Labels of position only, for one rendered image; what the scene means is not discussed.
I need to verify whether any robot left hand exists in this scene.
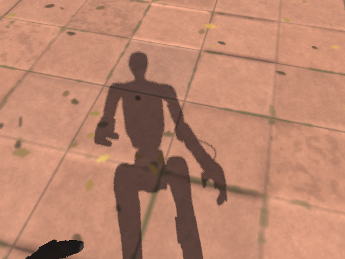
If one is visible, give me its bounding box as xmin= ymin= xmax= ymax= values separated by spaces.
xmin=26 ymin=240 xmax=84 ymax=259

